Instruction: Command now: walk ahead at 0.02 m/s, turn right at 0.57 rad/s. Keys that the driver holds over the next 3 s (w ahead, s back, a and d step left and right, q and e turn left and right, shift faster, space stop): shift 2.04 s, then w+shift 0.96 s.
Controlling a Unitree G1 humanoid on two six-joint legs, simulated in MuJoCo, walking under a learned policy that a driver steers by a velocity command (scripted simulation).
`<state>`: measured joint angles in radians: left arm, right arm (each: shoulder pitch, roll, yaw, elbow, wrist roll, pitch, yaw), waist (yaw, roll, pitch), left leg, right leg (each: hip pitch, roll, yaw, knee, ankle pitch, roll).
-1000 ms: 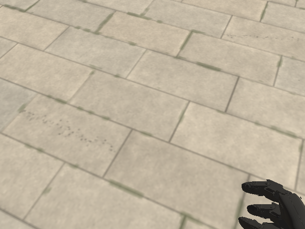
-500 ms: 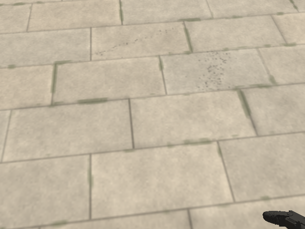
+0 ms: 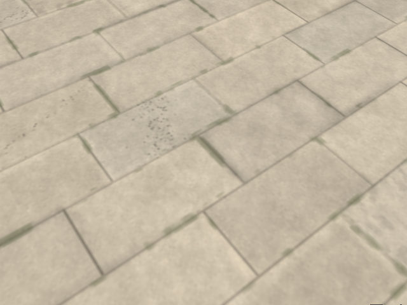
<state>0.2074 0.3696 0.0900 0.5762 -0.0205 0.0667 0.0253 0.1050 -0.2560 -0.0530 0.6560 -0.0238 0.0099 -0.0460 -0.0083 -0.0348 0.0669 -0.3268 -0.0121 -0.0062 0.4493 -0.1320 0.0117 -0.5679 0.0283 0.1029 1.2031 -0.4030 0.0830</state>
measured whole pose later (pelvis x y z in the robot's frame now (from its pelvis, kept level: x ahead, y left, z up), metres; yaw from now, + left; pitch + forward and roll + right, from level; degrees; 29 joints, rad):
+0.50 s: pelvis -0.01 -0.02 +0.00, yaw -6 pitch +0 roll +0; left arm 0.16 0.22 0.01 0.69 0.01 0.01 0.01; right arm 0.19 -0.27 -0.05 0.77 -0.01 0.02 -0.02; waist -0.02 0.02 0.01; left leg -0.24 0.04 -0.02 0.52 -0.28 -0.04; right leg -0.25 0.05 0.04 0.54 -0.29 -0.03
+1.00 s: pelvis -0.02 -0.01 +0.00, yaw -6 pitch -2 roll +0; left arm 0.23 0.22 0.05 0.88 0.01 0.02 0.04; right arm 0.20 -0.22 -0.02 0.90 -0.01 -0.01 -0.03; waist 0.00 0.00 0.04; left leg -0.21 0.01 0.00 0.53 -0.29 -0.01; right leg -0.23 0.02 0.06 0.53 -0.28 0.01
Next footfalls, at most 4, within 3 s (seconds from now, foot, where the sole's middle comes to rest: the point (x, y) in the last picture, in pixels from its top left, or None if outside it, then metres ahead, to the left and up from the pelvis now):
0.20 right None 0.02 -0.13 -0.77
0.48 left None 0.04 0.11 -0.77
2.76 left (205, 289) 0.50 0.00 -0.77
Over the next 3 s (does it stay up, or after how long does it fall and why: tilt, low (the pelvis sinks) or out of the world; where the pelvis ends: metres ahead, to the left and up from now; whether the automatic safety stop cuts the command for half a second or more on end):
stays up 0.51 -0.05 0.00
